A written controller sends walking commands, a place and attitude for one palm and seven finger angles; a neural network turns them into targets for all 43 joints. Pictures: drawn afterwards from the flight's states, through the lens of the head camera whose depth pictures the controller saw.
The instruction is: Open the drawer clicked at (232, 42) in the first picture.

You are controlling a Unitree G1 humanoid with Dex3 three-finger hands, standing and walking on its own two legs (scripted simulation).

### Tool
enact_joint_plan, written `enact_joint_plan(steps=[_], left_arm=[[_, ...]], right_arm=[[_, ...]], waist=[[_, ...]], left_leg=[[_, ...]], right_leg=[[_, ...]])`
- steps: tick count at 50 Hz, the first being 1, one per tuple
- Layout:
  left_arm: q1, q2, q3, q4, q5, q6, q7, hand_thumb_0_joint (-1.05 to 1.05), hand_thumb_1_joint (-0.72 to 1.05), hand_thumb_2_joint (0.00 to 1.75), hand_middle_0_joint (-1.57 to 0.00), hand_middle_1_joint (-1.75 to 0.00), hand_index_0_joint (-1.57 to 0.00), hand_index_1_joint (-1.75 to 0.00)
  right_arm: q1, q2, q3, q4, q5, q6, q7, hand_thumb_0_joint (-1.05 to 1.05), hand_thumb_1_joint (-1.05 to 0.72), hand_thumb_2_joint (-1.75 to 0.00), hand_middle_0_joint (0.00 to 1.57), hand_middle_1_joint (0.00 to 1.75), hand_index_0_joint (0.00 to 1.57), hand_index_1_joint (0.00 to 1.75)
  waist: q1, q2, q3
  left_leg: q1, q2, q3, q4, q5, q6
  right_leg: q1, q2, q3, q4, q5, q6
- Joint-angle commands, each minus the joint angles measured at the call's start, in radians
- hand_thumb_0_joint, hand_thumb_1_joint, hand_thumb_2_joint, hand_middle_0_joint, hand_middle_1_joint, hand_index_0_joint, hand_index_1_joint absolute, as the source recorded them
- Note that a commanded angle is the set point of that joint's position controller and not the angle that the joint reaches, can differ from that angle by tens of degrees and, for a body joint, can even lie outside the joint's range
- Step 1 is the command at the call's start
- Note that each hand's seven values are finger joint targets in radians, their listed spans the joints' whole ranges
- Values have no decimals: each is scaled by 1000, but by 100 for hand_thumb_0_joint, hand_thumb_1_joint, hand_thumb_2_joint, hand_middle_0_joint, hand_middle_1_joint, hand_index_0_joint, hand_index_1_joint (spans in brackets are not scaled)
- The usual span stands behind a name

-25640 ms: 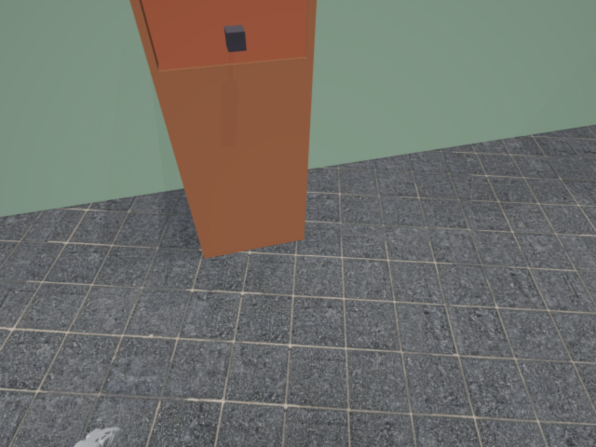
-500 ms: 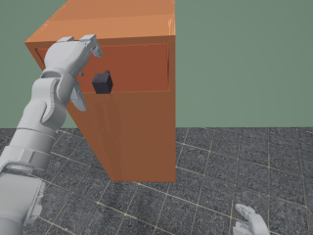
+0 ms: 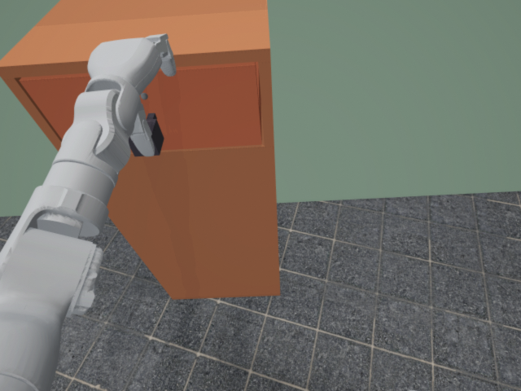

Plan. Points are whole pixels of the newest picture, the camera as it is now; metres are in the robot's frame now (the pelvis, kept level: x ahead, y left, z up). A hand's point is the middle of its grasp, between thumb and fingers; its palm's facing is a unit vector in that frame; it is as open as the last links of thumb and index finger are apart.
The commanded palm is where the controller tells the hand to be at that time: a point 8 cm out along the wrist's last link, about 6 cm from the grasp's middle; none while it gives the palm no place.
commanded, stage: move the hooked fingers above the handle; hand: left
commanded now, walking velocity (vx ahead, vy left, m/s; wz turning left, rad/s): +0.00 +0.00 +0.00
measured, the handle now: (148, 130) +0.52 +0.20 +0.13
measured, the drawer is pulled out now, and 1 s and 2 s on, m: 0.00 0.00 0.00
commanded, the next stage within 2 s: none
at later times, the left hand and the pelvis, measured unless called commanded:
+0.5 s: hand (127, 113) +0.47 +0.20 +0.20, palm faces +0.09 -0.04 -1.00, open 14.0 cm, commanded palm +0.46 +0.21 +0.25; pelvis -0.01 +0.01 +0.00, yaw +1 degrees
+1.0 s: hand (137, 133) +0.47 +0.20 +0.15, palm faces -0.12 -0.02 -0.99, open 13.8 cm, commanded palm +0.47 +0.21 +0.25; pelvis -0.01 +0.02 +0.00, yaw +0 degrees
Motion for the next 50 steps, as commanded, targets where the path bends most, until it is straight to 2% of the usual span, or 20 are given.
enact_joint_plan(steps=[1, 8, 10, 13, 14, 17, 18, 21, 23, 25, 29, 31, 33, 35, 38, 43, 44, 46, 48, 50], left_arm=[[-356, 353, 134, 41, 76, 129, -19, 0, -50, 30, -30, -120, -30, -120], [-281, 344, 107, 28, 72, 61, -95, 0, -50, 30, -30, -120, -30, -120], [-302, 389, 155, -59, 63, 1, -93, 0, -50, 30, -30, -120, -30, -120], [-421, 370, 156, -294, 30, -120, -78, 0, -50, 30, -30, -120, -30, -120], [-473, 392, 177, -369, 27, -156, -60, 0, -50, 30, -30, -120, -30, -120], [-579, 322, 127, -441, 15, -201, 9, 0, -50, 30, -30, -120, -30, -120], [-584, 265, 82, -417, 3, -187, 25, 0, -50, 30, -30, -120, -30, -120], [-530, 281, 115, -240, -5, -106, 71, 0, -50, 30, -30, -120, -30, -120], [-515, 231, 77, -126, -13, -39, 72, 0, -50, 30, -30, -120, -30, -120], [-523, 275, 92, -44, 13, 27, 70, 0, -50, 30, -30, -120, -30, -120], [-505, 225, 44, 33, 56, 83, 6, 0, -50, 30, -30, -120, -30, -120], [-439, 266, 76, 58, 74, 82, -33, 0, -50, 30, -30, -120, -30, -120], [-420, 173, 6, 72, 63, 78, -69, 0, -50, 30, -30, -120, -30, -120], [-404, 196, 19, 96, 58, 68, -87, 0, -50, 30, -30, -120, -30, -120], [-415, 251, 52, 67, 64, 32, -102, 0, -50, 30, -30, -120, -30, -120], [-439, 155, -16, 13, 71, -7, -89, 0, -50, 30, -30, -120, -30, -120], [-438, 189, 18, 15, 69, -9, -78, 0, -50, 30, -30, -120, -30, -120], [-508, 186, 20, -51, 50, -35, -66, 0, -50, 30, -30, -120, -30, -120], [-600, 233, 67, -190, 27, -95, -40, 0, -50, 30, -30, -120, -30, -120], [-699, 262, 92, -306, 29, -145, 6, 0, -50, 30, -30, -120, -30, -120]], right_arm=[[-25, -140, -32, -122, 2, 12, -23, 0, -90, -90, 20, 30, 20, 30], [-40, -136, -28, -168, 15, 18, -53, 0, -90, -90, 20, 30, 20, 30], [-23, -134, -34, -185, 12, 7, -59, 0, -90, -90, 20, 30, 20, 30], [-9, -116, -54, -210, 2, -15, -63, 0, -90, -90, 20, 30, 20, 30], [1, -111, -63, -204, 0, -23, -65, 0, -90, -90, 20, 30, 20, 30], [53, -101, -82, -163, -4, -50, -58, 0, -90, -90, 20, 30, 20, 30], [58, -97, -84, -148, -2, -61, -53, 0, -90, -90, 20, 30, 20, 30], [80, -119, -76, -95, 6, -71, -41, 0, -90, -90, 20, 30, 20, 30], [69, -126, -67, -80, 13, -74, -31, 0, -90, -90, 20, 30, 20, 30], [61, -136, -59, -73, 13, -70, -26, 0, -90, -90, 20, 30, 20, 30], [44, -136, -52, -97, 11, -48, -24, 0, -90, -90, 20, 30, 20, 30], [37, -139, -48, -111, 9, -31, -29, 0, -90, -90, 20, 30, 20, 30], [27, -135, -47, -121, 15, -24, -32, 0, -90, -90, 20, 30, 20, 30], [31, -140, -43, -121, 17, -21, -38, 0, -90, -90, 20, 30, 20, 30], [33, -140, -42, -134, 12, -19, -43, 0, -90, -90, 20, 30, 20, 30], [45, -117, -46, -148, 10, -16, -30, 0, -90, -90, 20, 30, 20, 30], [50, -121, -48, -147, 10, -18, -30, 0, -90, -90, 20, 30, 20, 30], [60, -122, -54, -152, 8, -25, -33, 0, -90, -90, 20, 30, 20, 30], [72, -116, -65, -161, -1, -42, -38, 0, -90, -90, 20, 30, 20, 30], [100, -105, -77, -157, -9, -56, -39, 0, -90, -90, 20, 30, 20, 30]], waist=[[0, -214, -312], [0, -196, -196], [4, -148, -237], [-7, -81, -375], [-11, -14, -414], [-44, 77, -416], [-54, 64, -406], [-53, 5, -316], [-54, -26, -270], [-46, -42, -279], [-50, -116, -320], [-37, -175, -308], [-58, -205, -235], [-63, -208, -179], [-51, -167, -213], [-61, -55, -214], [-58, -63, -216], [-71, -70, -264], [-64, -54, -388], [-58, 20, -506]], left_leg=[[12, 8, -5, -7, 292, 14], [-10, 19, -4, -29, 164, 22], [12, 19, -10, -27, 161, 26], [90, 16, -19, -5, 205, 35], [128, 14, -23, -1, 216, 37], [261, 18, -42, 15, 265, 37], [276, 25, -44, 24, 266, 35], [245, 25, -56, 2, 238, 25], [203, 24, -51, -15, 224, 17], [169, 21, -46, -12, 229, 15], [152, 21, -41, 5, 304, 22], [110, 15, -38, 6, 303, 27], [98, 16, -36, 2, 280, 29], [86, 23, -37, -7, 224, 29], [73, 20, -36, 5, 225, 28], [128, 29, -47, 23, 222, 20], [129, 35, -52, 24, 216, 20], [150, 34, -58, 27, 206, 21], [203, 30, -64, 43, 256, 30], [292, 27, -76, 55, 326, 28]], right_leg=[[288, -97, 94, -27, 606, 85], [231, -102, 118, -75, 390, 81], [240, -96, 124, -72, 358, 76], [280, -99, 143, -57, 418, 73], [262, -89, 146, -60, 406, 68], [115, -58, 112, -71, 304, 47], [91, -60, 114, -79, 275, 45], [29, -40, 74, -86, 221, 44], [29, -43, 66, -95, 210, 44], [50, -45, 68, -84, 238, 48], [127, -57, 75, -61, 377, 54], [164, -61, 76, -53, 422, 61], [126, -64, 74, -68, 410, 62], [82, -62, 72, -77, 334, 66], [108, -67, 85, -66, 330, 59], [3, -54, 68, -56, 231, 46], [-8, -49, 65, -53, 216, 47], [-8, -48, 70, -52, 204, 50], [37, -46, 81, -41, 242, 48], [38, -37, 80, -25, 281, 43]])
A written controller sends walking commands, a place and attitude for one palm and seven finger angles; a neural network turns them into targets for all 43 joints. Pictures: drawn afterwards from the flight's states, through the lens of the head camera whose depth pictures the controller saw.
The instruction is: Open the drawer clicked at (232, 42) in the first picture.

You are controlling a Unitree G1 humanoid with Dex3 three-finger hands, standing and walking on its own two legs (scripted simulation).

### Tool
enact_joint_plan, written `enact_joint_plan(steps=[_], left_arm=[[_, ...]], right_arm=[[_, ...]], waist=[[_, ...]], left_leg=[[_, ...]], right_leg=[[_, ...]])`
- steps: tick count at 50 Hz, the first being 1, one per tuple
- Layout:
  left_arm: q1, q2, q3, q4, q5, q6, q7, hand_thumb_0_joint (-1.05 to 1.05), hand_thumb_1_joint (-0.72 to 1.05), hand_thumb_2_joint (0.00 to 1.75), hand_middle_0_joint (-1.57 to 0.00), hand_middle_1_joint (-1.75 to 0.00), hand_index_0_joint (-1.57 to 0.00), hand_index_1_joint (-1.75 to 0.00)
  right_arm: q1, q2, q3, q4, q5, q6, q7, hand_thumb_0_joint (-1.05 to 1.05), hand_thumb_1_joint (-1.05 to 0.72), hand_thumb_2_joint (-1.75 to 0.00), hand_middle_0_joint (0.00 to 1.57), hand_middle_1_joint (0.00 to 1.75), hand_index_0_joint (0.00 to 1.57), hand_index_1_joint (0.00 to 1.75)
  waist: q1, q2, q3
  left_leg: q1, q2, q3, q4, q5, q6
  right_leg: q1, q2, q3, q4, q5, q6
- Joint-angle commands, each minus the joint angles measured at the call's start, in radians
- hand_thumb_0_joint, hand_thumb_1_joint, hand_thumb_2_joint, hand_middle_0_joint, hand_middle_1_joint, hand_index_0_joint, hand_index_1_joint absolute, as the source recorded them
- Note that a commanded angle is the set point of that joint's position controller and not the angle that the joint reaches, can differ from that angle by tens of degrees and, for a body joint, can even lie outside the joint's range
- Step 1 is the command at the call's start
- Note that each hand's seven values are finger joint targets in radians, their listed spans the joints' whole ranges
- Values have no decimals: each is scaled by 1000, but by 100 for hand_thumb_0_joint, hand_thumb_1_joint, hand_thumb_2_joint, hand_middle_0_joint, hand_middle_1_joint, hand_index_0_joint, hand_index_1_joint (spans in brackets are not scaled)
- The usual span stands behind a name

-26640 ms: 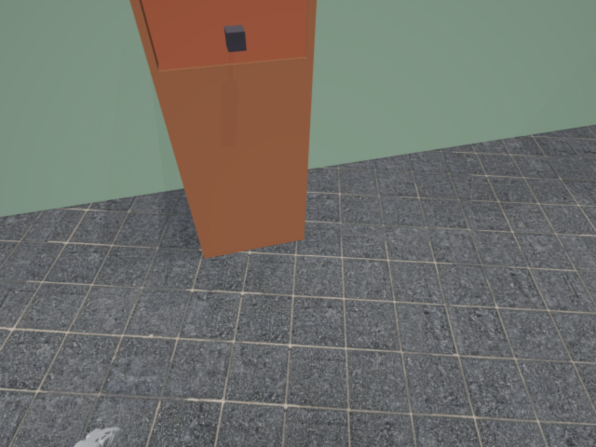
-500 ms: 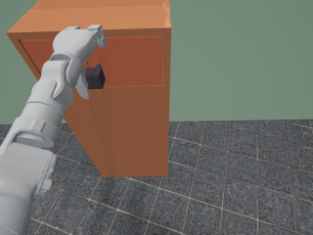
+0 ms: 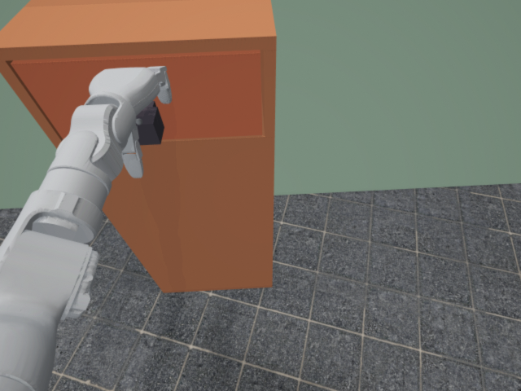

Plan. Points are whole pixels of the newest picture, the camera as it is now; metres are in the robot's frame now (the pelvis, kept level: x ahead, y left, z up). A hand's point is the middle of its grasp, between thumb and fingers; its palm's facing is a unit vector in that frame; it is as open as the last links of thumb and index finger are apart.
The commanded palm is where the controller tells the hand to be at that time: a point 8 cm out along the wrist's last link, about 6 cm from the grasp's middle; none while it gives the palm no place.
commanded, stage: move the hooked fingers above the handle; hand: left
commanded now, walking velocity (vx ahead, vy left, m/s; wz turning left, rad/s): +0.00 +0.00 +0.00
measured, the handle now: (148, 118) +0.53 +0.19 +0.13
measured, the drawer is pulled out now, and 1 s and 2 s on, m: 0.00 0.00 0.00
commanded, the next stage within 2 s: none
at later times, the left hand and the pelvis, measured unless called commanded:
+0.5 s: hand (147, 100) +0.50 +0.16 +0.19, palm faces -0.01 -0.04 -1.00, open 13.0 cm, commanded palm +0.49 +0.21 +0.26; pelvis +0.00 -0.01 +0.00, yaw -2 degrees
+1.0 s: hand (139, 98) +0.49 +0.17 +0.19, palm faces -0.02 -0.05 -1.00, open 13.5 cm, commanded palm +0.47 +0.21 +0.27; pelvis +0.00 -0.03 +0.00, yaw -2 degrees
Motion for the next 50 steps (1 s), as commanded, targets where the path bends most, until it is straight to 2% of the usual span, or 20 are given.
enact_joint_plan(steps=[1, 3, 5, 7, 9, 12, 15, 17, 23, 24, 27, 28, 30, 33, 34, 37, 38, 39, 44, 50], left_arm=[[-739, 251, 130, -439, -2, -104, 133, 0, -50, 30, -30, -120, -30, -120], [-756, 315, 192, -449, -3, -107, 188, 0, -50, 30, -30, -120, -30, -120], [-682, 386, 271, -328, 8, -63, 243, 0, -50, 30, -30, -120, -30, -120], [-664, 317, 214, -222, 9, 3, 261, 0, -50, 30, -30, -120, -30, -120], [-686, 398, 267, -218, 26, 31, 274, 0, -50, 30, -30, -120, -30, -120], [-709, 400, 244, -181, 59, 84, 281, 0, -50, 30, -30, -120, -30, -120], [-684, 468, 289, -180, 72, 95, 267, 0, -50, 30, -30, -120, -30, -120], [-664, 464, 276, -147, 85, 100, 251, 0, -50, 30, -30, -120, -30, -120], [-616, 471, 245, -48, 68, 88, 174, 0, -50, 30, -30, -120, -30, -120], [-618, 497, 254, -46, 74, 80, 164, 0, -50, 30, -30, -120, -30, -120], [-626, 465, 214, -42, 86, 60, 141, 0, -50, 30, -30, -120, -30, -120], [-623, 453, 213, -52, 82, 47, 132, 0, -50, 30, -30, -120, -30, -120], [-588, 501, 254, -69, 77, 27, 128, 0, -50, 30, -30, -120, -30, -120], [-576, 445, 217, -76, 60, 9, 111, 0, -50, 30, -30, -120, -30, -120], [-579, 482, 247, -97, 54, 2, 113, 0, -50, 30, -30, -120, -30, -120], [-578, 471, 237, -131, 48, -4, 109, 0, -50, 30, -30, -120, -30, -120], [-564, 459, 240, -139, 38, -7, 106, 0, -50, 30, -30, -120, -30, -120], [-552, 503, 277, -152, 40, -8, 110, 0, -50, 30, -30, -120, -30, -120], [-529, 498, 272, -166, 35, 4, 108, 0, -50, 30, -30, -120, -30, -120], [-499, 543, 326, -217, 28, 2, 103, 0, -50, 30, -30, -120, -30, -120]], right_arm=[[64, -107, -61, -92, -20, -54, -16, 0, -90, -90, 20, 30, 20, 30], [85, -110, -62, -70, -28, -68, -12, 0, -90, -90, 20, 30, 20, 30], [81, -109, -54, -49, -28, -65, -7, 0, -90, -90, 20, 30, 20, 30], [73, -112, -43, -31, -18, -63, 0, 0, -90, -90, 20, 30, 20, 30], [64, -122, -45, -26, -14, -65, 1, 0, -90, -90, 20, 30, 20, 30], [48, -117, -35, -24, -14, -63, -5, 0, -90, -90, 20, 30, 20, 30], [27, -117, -31, -35, -16, -58, -16, 0, -90, -90, 20, 30, 20, 30], [7, -113, -26, -43, -12, -55, -27, 0, -90, -90, 20, 30, 20, 30], [-5, -128, -21, -59, -2, -54, -54, 0, -90, -90, 20, 30, 20, 30], [0, -130, -18, -62, 0, -53, -58, 0, -90, -90, 20, 30, 20, 30], [6, -131, -19, -65, 0, -58, -64, 0, -90, -90, 20, 30, 20, 30], [5, -129, -24, -72, 1, -61, -65, 0, -90, -90, 20, 30, 20, 30], [7, -133, -24, -81, -2, -62, -65, 0, -90, -90, 20, 30, 20, 30], [14, -135, -30, -80, 1, -63, -63, 0, -90, -90, 20, 30, 20, 30], [16, -141, -31, -78, 2, -64, -63, 0, -90, -90, 20, 30, 20, 30], [19, -141, -35, -79, 0, -60, -59, 0, -90, -90, 20, 30, 20, 30], [17, -141, -39, -78, 0, -60, -56, 0, -90, -90, 20, 30, 20, 30], [17, -146, -39, -75, -1, -57, -55, 0, -90, -90, 20, 30, 20, 30], [2, -147, -39, -73, -1, -48, -50, 0, -90, -90, 20, 30, 20, 30], [-21, -142, -37, -84, -5, -36, -42, 0, -90, -90, 20, 30, 20, 30]], waist=[[-26, 68, -545], [-17, 56, -579], [5, 29, -514], [-10, -4, -389], [0, -11, -410], [1, -14, -427], [22, -51, -477], [19, -77, -442], [-1, -121, -354], [2, -102, -349], [-11, -50, -324], [-10, -82, -345], [5, -61, -363], [-12, -89, -343], [-7, -83, -348], [-4, -37, -365], [-6, -73, -375], [4, -51, -389], [3, -65, -375], [30, -48, -423]], left_leg=[[386, 34, -88, 7, 380, -2], [413, 41, -96, 18, 466, -10], [342, 37, -86, 1, 456, -13], [254, 38, -78, -28, 396, -17], [238, 38, -65, -35, 392, -14], [216, 34, -56, -48, 353, -13], [195, 30, -46, -56, 356, -7], [164, 29, -38, -69, 312, -4], [115, 35, -24, -90, 191, -1], [102, 32, -23, -93, 177, -2], [106, 34, -20, -89, 144, -4], [106, 39, -20, -77, 155, -3], [83, 33, -19, -72, 148, -5], [76, 39, -17, -59, 153, -7], [66, 38, -18, -58, 146, -7], [75, 32, -15, -51, 170, -9], [73, 38, -18, -42, 179, -11], [66, 34, -17, -42, 181, -12], [47, 31, -15, -33, 182, -14], [67, 26, -17, -26, 239, -12]], right_leg=[[58, -26, 72, -48, 290, 18], [62, -17, 64, -47, 316, 15], [90, -14, 56, -48, 329, 14], [67, -15, 44, -58, 302, 15], [109, -19, 55, -66, 323, 18], [148, -26, 62, -73, 319, 20], [237, -38, 78, -74, 373, 26], [249, -46, 82, -84, 359, 32], [250, -70, 109, -121, 276, 47], [252, -70, 112, -120, 271, 49], [209, -73, 116, -126, 227, 46], [236, -82, 133, -125, 244, 45], [269, -88, 145, -117, 276, 49], [259, -95, 154, -117, 306, 53], [267, -101, 162, -115, 326, 59], [273, -98, 158, -104, 367, 56], [295, -110, 170, -102, 414, 60], [309, -110, 173, -94, 439, 63], [321, -117, 180, -87, 500, 72], [372, -118, 172, -58, 613, 72]])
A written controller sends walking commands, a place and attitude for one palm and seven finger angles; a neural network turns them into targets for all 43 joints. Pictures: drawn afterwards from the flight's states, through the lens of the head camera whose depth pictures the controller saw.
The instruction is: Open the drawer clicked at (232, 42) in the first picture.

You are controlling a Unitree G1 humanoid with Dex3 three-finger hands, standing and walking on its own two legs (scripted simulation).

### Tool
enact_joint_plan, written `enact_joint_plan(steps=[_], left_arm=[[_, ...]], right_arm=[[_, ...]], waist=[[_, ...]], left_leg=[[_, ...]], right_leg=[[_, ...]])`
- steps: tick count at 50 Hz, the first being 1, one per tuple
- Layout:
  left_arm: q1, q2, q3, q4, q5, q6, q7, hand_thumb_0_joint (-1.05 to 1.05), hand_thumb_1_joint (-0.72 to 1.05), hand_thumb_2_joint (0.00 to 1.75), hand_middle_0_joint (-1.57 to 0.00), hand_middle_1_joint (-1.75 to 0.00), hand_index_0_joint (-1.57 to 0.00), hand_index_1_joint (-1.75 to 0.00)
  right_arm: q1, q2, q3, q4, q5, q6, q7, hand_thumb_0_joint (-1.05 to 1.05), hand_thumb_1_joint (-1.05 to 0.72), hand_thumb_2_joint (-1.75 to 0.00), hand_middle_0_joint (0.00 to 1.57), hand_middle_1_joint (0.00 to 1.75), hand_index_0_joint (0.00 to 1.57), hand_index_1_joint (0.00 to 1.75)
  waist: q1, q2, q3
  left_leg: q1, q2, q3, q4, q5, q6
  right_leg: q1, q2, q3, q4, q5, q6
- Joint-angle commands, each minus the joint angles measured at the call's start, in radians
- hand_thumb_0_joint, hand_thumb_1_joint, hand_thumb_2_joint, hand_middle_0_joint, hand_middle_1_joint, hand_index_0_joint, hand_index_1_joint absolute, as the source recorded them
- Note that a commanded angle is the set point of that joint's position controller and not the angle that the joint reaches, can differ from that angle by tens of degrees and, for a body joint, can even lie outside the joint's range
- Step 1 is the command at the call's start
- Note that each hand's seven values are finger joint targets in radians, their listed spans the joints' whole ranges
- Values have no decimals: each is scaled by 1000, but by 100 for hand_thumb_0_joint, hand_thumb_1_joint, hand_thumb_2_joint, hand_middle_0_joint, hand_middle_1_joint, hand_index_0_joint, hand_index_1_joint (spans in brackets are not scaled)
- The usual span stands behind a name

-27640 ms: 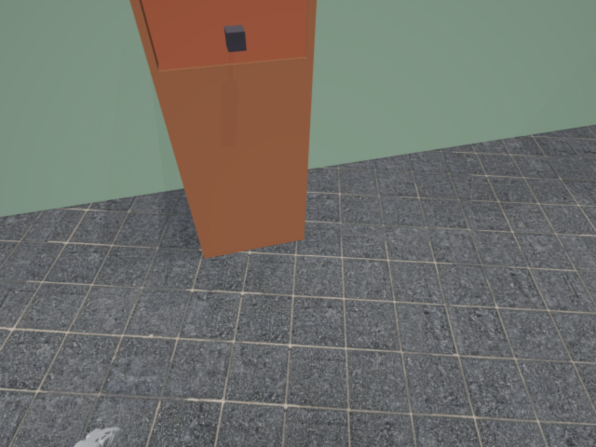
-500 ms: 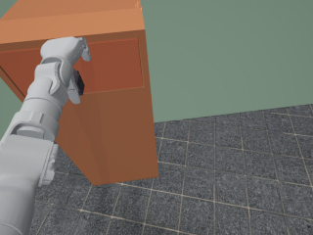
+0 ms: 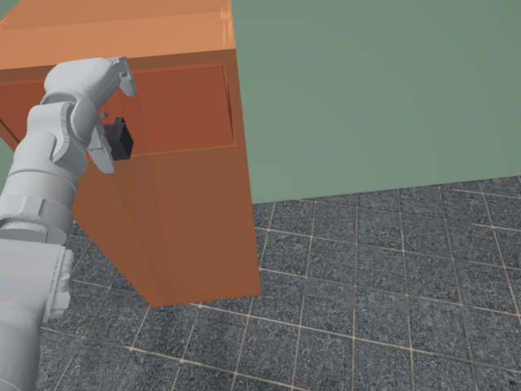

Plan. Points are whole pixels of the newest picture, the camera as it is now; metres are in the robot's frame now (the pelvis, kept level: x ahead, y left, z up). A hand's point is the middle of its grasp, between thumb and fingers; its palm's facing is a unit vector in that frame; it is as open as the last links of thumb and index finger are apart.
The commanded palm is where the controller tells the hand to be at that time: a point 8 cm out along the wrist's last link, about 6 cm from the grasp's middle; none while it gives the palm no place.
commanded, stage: move the hooked fingers above the handle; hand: left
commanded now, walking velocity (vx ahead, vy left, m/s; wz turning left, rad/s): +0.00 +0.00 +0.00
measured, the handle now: (116, 134) +0.51 +0.23 +0.13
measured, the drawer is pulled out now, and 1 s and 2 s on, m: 0.00 0.00 0.00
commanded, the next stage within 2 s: lower the fingers behind the handle in 1.56 s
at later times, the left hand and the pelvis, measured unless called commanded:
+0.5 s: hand (105, 121) +0.48 +0.22 +0.18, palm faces -0.03 -0.05 -1.00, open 13.8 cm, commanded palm +0.47 +0.25 +0.27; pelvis +0.01 +0.03 +0.00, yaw +2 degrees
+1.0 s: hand (60, 118) +0.47 +0.27 +0.20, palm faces -0.09 +0.00 -1.00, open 13.6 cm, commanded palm +0.47 +0.25 +0.27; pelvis -0.01 +0.03 +0.00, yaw +2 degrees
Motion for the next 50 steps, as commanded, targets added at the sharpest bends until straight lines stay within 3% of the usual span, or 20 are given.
enact_joint_plan(steps=[1, 6, 8, 10, 11, 13, 18, 19, 21, 23, 26, 28, 35, 38, 40, 43, 46, 47, 48, 50], left_arm=[[-525, 458, 188, -218, 8, 55, 68, 0, -50, 30, -30, -120, -30, -120], [-465, 389, 122, -166, 15, 76, 44, 0, -50, 30, -30, -120, -30, -120], [-478, 287, 36, -169, 9, 83, 16, 0, -50, 30, -30, -120, -30, -120], [-483, 270, 14, -192, 3, 81, -6, 0, -50, 30, -30, -120, -30, -120], [-489, 195, -54, -206, -7, 80, -26, 0, -50, 30, -30, -120, -30, -120], [-519, 110, -116, -245, -37, 57, -61, 0, -50, 30, -30, -120, -30, -120], [-630, 128, -81, -400, -80, -29, -55, 0, -50, 30, -30, -120, -30, -120], [-669, 174, -32, -423, -82, -42, -31, 0, -50, 30, -30, -120, -30, -120], [-673, 203, 18, -439, -80, -53, 18, 0, -50, 30, -30, -120, -30, -120], [-632, 340, 149, -360, -71, -29, 75, 0, -50, 30, -30, -120, -30, -120], [-625, 305, 143, -316, -44, 36, 134, 0, -50, 30, -30, -120, -30, -120], [-628, 333, 156, -275, -28, 65, 154, 0, -50, 30, -30, -120, -30, -120], [-696, 363, 146, -243, 39, 135, 183, 0, -50, 30, -30, -120, -30, -120], [-651, 347, 120, -148, 45, 160, 156, 0, -50, 30, -30, -120, -30, -120], [-618, 315, 79, -74, 44, 177, 123, 0, -50, 30, -30, -120, -30, -120], [-572, 225, -15, 5, 46, 188, 52, 0, -50, 30, -30, -120, -30, -120], [-592, 126, -113, -13, 32, 156, -13, 0, -50, 30, -30, -120, -30, -120], [-597, 61, -162, -36, 16, 135, -37, 0, -50, 30, -30, -120, -30, -120], [-608, 26, -185, -67, -2, 106, -63, 0, -50, 30, -30, -120, -30, -120], [-650, 29, -182, -154, -27, 49, -83, 0, -50, 30, -30, -120, -30, -120]], right_arm=[[-25, -127, -38, -121, -11, -20, -8, 0, -90, -90, 20, 30, 20, 30], [-37, -129, -35, -123, -3, -11, -6, 0, -90, -90, 20, 30, 20, 30], [-38, -125, -39, -127, 2, -13, -3, 0, -90, -90, 20, 30, 20, 30], [-30, -129, -42, -125, 3, -14, -3, 0, -90, -90, 20, 30, 20, 30], [-29, -125, -43, -128, 6, -14, -3, 0, -90, -90, 20, 30, 20, 30], [-21, -120, -47, -124, 6, -19, -1, 0, -90, -90, 20, 30, 20, 30], [0, -112, -52, -105, -5, -34, 2, 0, -90, -90, 20, 30, 20, 30], [9, -112, -56, -96, -8, -38, 5, 0, -90, -90, 20, 30, 20, 30], [24, -105, -58, -96, -16, -44, 15, 0, -90, -90, 20, 30, 20, 30], [21, -117, -47, -88, -24, -38, 21, 0, -90, -90, 20, 30, 20, 30], [-5, -101, -41, -90, -25, -37, 36, 0, -90, -90, 20, 30, 20, 30], [-13, -110, -39, -79, -24, -27, 38, 0, -90, -90, 20, 30, 20, 30], [-38, -102, -31, -79, -25, -25, 32, 0, -90, -90, 20, 30, 20, 30], [-47, -103, -25, -83, -21, -21, 19, 0, -90, -90, 20, 30, 20, 30], [-41, -110, -20, -83, -13, -20, 11, 0, -90, -90, 20, 30, 20, 30], [-34, -120, -23, -97, -1, -19, -1, 0, -90, -90, 20, 30, 20, 30], [-11, -125, -29, -99, 6, -27, -4, 0, -90, -90, 20, 30, 20, 30], [-9, -121, -31, -103, 9, -31, -4, 0, -90, -90, 20, 30, 20, 30], [-5, -120, -34, -102, 10, -39, -4, 0, -90, -90, 20, 30, 20, 30], [5, -122, -38, -94, 8, -53, -7, 0, -90, -90, 20, 30, 20, 30]], waist=[[54, -80, -414], [38, -99, -330], [15, -100, -312], [6, -88, -311], [-11, -93, -304], [-29, -77, -296], [-16, 32, -367], [-7, 47, -388], [15, 59, -442], [54, 24, -453], [64, -51, -434], [67, -77, -432], [69, -49, -477], [61, -96, -427], [46, -120, -346], [17, -147, -270], [-22, -111, -219], [-33, -98, -203], [-38, -93, -221], [-41, -27, -252]], left_leg=[[25, -15, -36, 3, 237, 25], [29, -13, -35, -2, 218, 29], [68, -7, -34, 5, 234, 32], [105, -10, -42, 8, 237, 37], [129, -16, -45, 15, 245, 41], [186, -14, -52, 20, 276, 44], [313, -21, -83, 37, 391, 47], [333, -16, -92, 36, 413, 44], [369, -13, -105, 47, 513, 34], [308, -10, -104, 40, 564, 23], [264, 2, -97, 24, 576, 18], [242, 3, -92, 12, 573, 15], [267, 10, -90, -22, 487, 13], [216, 6, -77, -43, 395, 22], [176, 6, -72, -62, 304, 27], [161, 4, -64, -66, 229, 35], [183, 3, -79, -65, 166, 39], [203, 2, -85, -63, 152, 41], [229, 5, -89, -55, 168, 46], [277, 0, -103, -46, 170, 49]], right_leg=[[356, -158, 145, -15, 607, 108], [282, -143, 123, -32, 525, 104], [246, -143, 122, -45, 508, 97], [219, -132, 115, -49, 480, 96], [193, -128, 108, -52, 474, 94], [151, -121, 99, -65, 434, 83], [74, -91, 72, -51, 390, 60], [62, -84, 65, -44, 380, 57], [55, -73, 46, -22, 395, 49], [108, -70, 35, -8, 426, 44], [132, -74, 27, -5, 439, 49], [150, -72, 22, -11, 436, 49], [163, -73, 24, -28, 345, 50], [193, -81, 33, -52, 321, 54], [167, -86, 33, -66, 275, 62], [134, -93, 44, -96, 225, 66], [57, -92, 45, -113, 160, 70], [29, -91, 46, -121, 136, 71], [28, -95, 53, -124, 138, 68], [-10, -87, 54, -117, 124, 66]])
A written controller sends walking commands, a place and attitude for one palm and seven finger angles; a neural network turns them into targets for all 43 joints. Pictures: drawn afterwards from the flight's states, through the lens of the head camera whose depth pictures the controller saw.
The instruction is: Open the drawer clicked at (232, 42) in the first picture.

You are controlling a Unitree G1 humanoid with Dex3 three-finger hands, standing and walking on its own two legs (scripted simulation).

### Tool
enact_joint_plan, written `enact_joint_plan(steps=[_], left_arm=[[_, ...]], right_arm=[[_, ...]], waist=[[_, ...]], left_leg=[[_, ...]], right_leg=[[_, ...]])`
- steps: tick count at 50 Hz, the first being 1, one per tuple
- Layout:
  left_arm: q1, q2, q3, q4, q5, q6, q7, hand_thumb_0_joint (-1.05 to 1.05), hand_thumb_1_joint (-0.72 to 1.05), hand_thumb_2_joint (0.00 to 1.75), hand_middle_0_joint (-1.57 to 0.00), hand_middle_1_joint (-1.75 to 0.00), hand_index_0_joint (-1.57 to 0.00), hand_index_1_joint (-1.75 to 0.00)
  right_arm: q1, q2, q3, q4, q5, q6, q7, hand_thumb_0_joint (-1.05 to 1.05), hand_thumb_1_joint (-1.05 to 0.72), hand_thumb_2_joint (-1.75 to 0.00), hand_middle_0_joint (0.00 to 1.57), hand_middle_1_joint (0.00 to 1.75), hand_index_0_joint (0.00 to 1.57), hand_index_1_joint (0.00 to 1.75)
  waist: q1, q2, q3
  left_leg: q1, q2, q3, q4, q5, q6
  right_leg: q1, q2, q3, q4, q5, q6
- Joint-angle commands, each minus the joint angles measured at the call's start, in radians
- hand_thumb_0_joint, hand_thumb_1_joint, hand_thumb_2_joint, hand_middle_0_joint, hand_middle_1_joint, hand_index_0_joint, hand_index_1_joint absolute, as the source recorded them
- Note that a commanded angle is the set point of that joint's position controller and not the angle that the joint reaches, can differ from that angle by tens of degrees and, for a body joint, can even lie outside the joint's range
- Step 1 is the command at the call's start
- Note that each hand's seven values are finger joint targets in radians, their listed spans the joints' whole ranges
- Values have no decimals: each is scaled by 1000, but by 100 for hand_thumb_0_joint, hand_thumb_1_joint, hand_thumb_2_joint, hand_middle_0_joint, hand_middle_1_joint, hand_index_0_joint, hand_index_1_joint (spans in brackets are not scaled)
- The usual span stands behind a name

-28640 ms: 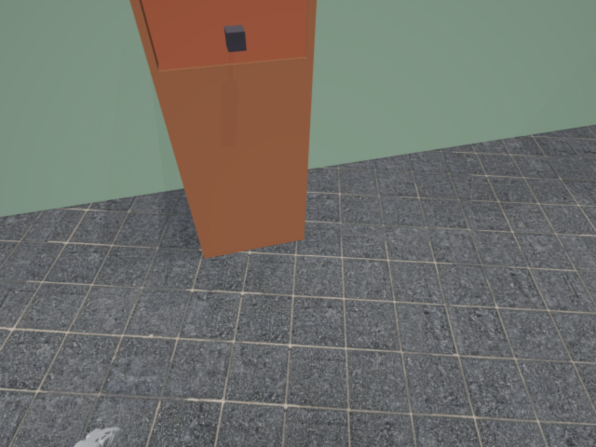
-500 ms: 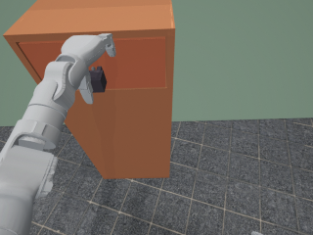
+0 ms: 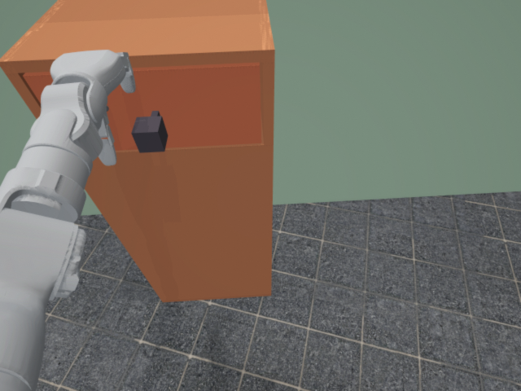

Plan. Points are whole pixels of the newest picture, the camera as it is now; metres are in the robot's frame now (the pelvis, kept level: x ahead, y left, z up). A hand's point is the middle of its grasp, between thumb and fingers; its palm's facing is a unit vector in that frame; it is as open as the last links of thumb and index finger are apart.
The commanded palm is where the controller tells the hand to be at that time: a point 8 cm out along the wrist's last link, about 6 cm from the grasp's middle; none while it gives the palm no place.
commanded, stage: move the hooked fingers above the handle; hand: left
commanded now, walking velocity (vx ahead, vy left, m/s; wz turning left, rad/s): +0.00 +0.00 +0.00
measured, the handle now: (152, 127) +0.53 +0.18 +0.13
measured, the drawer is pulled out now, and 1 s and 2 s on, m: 0.00 0.00 0.00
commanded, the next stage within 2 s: lower the fingers behind the handle in 0.56 s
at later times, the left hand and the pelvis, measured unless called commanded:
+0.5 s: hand (167, 99) +0.50 +0.14 +0.20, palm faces +0.04 -0.06 -1.00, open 13.3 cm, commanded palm +0.48 +0.22 +0.27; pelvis +0.00 -0.01 +0.00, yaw -3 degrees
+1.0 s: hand (101, 138) +0.46 +0.24 +0.16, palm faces -0.14 +0.01 -0.99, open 13.8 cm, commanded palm +0.48 +0.22 +0.24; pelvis +0.02 -0.01 +0.00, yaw +2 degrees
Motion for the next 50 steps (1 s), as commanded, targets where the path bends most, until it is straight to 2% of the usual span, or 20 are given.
enact_joint_plan(steps=[1, 3, 6, 9, 12, 13, 14, 17, 21, 24, 31, 35, 38, 39, 40, 43, 44, 46, 48, 50], left_arm=[[-545, 30, -36, -329, -47, -127, -26, 0, -50, 30, -30, -120, -30, -120], [-595, 45, -11, -390, -80, -182, -11, 0, -50, 30, -30, -120, -30, -120], [-666, 181, 118, -473, -78, -228, 83, 0, -50, 30, -30, -120, -30, -120], [-629, 411, 316, -417, -38, -207, 207, 0, -50, 30, -30, -120, -30, -120], [-552, 371, 275, -283, 2, -86, 281, 0, -50, 30, -30, -120, -30, -120], [-545, 387, 292, -283, 11, -56, 287, 0, -50, 30, -30, -120, -30, -120], [-562, 436, 305, -295, 25, -35, 301, 0, -50, 30, -30, -120, -30, -120], [-569, 427, 274, -270, 35, 28, 304, 0, -50, 30, -30, -120, -30, -120], [-504, 480, 289, -198, 33, 61, 260, 0, -50, 30, -30, -120, -30, -120], [-487, 528, 310, -199, 45, 46, 221, 0, -50, 30, -30, -120, -30, -120], [-351, 469, 275, -156, 41, 16, 134, 0, -50, 30, -30, -120, -30, -120], [-303, 336, 174, -174, 40, -21, 42, 0, -50, 30, -30, -120, -30, -120], [-329, 103, -9, -302, -8, -88, -44, 0, -50, 30, -30, -120, -30, -120], [-329, 138, 21, -360, -30, -116, -62, 0, -50, 30, -30, -120, -30, -120], [-372, 110, -10, -437, -56, -151, -81, 0, -50, 30, -30, -120, -30, -120], [-445, 143, 40, -582, -128, -248, -94, 0, -50, 30, -30, -120, -30, -120], [-477, 214, 114, -645, -144, -284, -77, 0, -50, 30, -30, -120, -30, -120], [-482, 246, 165, -680, -145, -324, -20, 0, -50, 30, -30, -120, -30, -120], [-438, 110, 69, -634, -162, -312, 15, 0, -50, 30, -30, -120, -30, -120], [-396, 127, 110, -605, -169, -303, 51, 0, -50, 30, -30, -120, -30, -120]], right_arm=[[-12, -134, -50, -105, -6, -59, -20, 0, -90, -90, 20, 30, 20, 30], [12, -134, -53, -88, -8, -80, -20, 0, -90, -90, 20, 30, 20, 30], [53, -131, -63, -78, -22, -102, -18, 0, -90, -90, 20, 30, 20, 30], [63, -133, -51, -71, -34, -103, -12, 0, -90, -90, 20, 30, 20, 30], [13, -122, -34, -73, -31, -83, 6, 0, -90, -90, 20, 30, 20, 30], [-1, -125, -36, -79, -29, -79, 8, 0, -90, -90, 20, 30, 20, 30], [-10, -131, -32, -77, -24, -71, 6, 0, -90, -90, 20, 30, 20, 30], [-59, -124, -19, -83, -15, -55, -5, 0, -90, -90, 20, 30, 20, 30], [-117, -122, 0, -95, -4, -37, -37, 0, -90, -90, 20, 30, 20, 30], [-135, -124, 5, -108, -2, -29, -56, 0, -90, -90, 20, 30, 20, 30], [-126, -130, -4, -151, 0, -20, -68, 0, -90, -90, 20, 30, 20, 30], [-88, -145, -26, -157, -1, -23, -57, 0, -90, -90, 20, 30, 20, 30], [-68, -135, -48, -157, 4, -35, -44, 0, -90, -90, 20, 30, 20, 30], [-62, -143, -52, -147, 3, -38, -45, 0, -90, -90, 20, 30, 20, 30], [-57, -144, -54, -143, -1, -44, -45, 0, -90, -90, 20, 30, 20, 30], [-29, -142, -60, -114, -7, -67, -51, 0, -90, -90, 20, 30, 20, 30], [-17, -142, -67, -103, -10, -75, -51, 0, -90, -90, 20, 30, 20, 30], [7, -134, -74, -95, -18, -87, -46, 0, -90, -90, 20, 30, 20, 30], [17, -125, -74, -87, -19, -101, -31, 0, -90, -90, 20, 30, 20, 30], [27, -136, -85, -77, -22, -103, -18, 0, -90, -90, 20, 30, 20, 30]], waist=[[-53, 23, -282], [-52, 32, -299], [-31, 66, -394], [19, 8, -458], [44, -10, -410], [52, -52, -425], [53, -39, -426], [51, -65, -421], [62, -144, -376], [65, -139, -384], [56, -134, -314], [11, -127, -279], [-45, -92, -241], [-43, -52, -251], [-49, -19, -270], [-45, 64, -331], [-33, 89, -375], [-14, 133, -420], [-26, 93, -397], [-23, 28, -377]], left_leg=[[278, 38, -90, -9, 147, 5], [296, 42, -100, 1, 166, 3], [310, 38, -105, 16, 221, -10], [195, 36, -90, 17, 289, -16], [97, 40, -56, 1, 307, -31], [88, 40, -48, 5, 327, -30], [80, 40, -39, -6, 316, -28], [78, 38, -25, -23, 273, -23], [36, 37, -13, -47, 195, -14], [22, 39, -10, -48, 180, -14], [16, 39, -3, -41, 136, -15], [37, 41, -5, -12, 134, -9], [130, 40, -17, 24, 173, 2], [159, 34, -24, 29, 181, 7], [189, 26, -29, 37, 197, 11], [254, 19, -46, 58, 250, 14], [279, 19, -57, 61, 278, 9], [321, 16, -64, 76, 345, 3], [331, 28, -74, 94, 388, -3], [326, 33, -83, 94, 406, -9]], right_leg=[[-63, -45, 72, -85, 105, 23], [-79, -42, 67, -77, 104, 19], [-53, -27, 64, -52, 138, 10], [78, -26, 69, -24, 229, 4], [144, -36, 69, -17, 289, 5], [181, -40, 78, -23, 319, 6], [195, -42, 78, -29, 320, 12], [235, -48, 82, -40, 314, 22], [284, -67, 104, -60, 288, 41], [313, -82, 122, -54, 302, 48], [272, -90, 125, -55, 301, 56], [221, -99, 135, -57, 360, 61], [137, -97, 139, -78, 378, 53], [115, -85, 136, -81, 369, 52], [104, -84, 140, -79, 376, 48], [78, -76, 135, -67, 359, 33], [73, -64, 123, -54, 363, 29], [37, -47, 96, -30, 356, 16], [4, -51, 94, -21, 363, 13], [-31, -38, 75, -11, 360, 18]])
